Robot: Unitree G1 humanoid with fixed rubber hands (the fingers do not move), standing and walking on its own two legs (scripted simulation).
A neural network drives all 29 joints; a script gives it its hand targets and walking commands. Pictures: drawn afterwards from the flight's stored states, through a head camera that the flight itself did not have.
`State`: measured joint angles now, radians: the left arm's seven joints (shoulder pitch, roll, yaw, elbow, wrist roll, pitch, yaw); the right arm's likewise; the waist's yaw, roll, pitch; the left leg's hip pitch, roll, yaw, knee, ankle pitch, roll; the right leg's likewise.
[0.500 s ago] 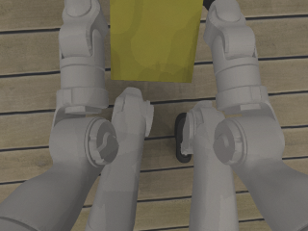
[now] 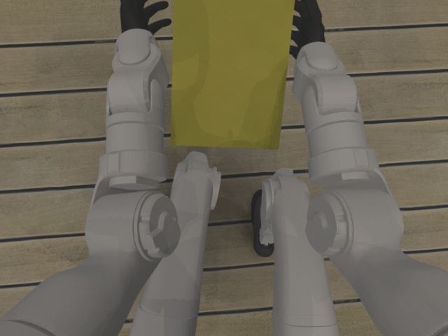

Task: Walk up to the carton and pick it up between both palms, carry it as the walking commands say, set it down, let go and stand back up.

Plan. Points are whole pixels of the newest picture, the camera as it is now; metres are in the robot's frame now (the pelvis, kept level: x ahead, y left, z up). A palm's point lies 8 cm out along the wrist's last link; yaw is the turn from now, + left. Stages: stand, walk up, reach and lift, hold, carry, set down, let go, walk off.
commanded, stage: reach and lift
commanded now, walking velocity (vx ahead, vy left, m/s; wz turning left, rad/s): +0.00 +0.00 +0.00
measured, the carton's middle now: (217, 64) +0.50 +0.08 -0.15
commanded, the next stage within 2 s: none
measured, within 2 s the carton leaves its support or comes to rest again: neither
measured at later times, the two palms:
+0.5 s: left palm (109, 7) +0.47 +0.19 +0.05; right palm (346, 29) +0.49 -0.05 +0.03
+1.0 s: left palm out of the picture +0.45 +0.18 +0.11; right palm (384, 15) +0.48 -0.05 +0.10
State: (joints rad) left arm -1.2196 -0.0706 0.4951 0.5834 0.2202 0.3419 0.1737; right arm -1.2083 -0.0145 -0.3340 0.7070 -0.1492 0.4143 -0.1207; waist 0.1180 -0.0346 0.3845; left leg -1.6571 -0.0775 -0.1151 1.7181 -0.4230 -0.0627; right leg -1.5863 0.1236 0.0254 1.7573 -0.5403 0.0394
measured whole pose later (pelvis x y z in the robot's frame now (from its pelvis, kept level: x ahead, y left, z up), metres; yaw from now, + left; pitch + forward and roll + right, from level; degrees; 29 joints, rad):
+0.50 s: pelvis +0.05 +0.00 +0.08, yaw +1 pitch +27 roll -1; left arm -0.91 -0.18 0.61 0.71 0.37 0.27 0.12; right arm -0.91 0.12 -0.42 0.82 -0.29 0.36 -0.11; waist 0.11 -0.04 -0.06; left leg -1.49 -0.07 -0.10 1.43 -0.42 -0.04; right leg -1.43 0.10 0.06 1.47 -0.53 0.03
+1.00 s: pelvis +0.08 +0.00 +0.15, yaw +1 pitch +23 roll -1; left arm -0.67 -0.25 0.51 0.56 0.32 0.22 0.11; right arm -0.66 0.18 -0.37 0.68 -0.24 0.28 -0.10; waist 0.11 -0.05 -0.05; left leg -1.18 -0.06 -0.11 1.17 -0.38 -0.03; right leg -1.12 0.09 0.07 1.19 -0.48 0.02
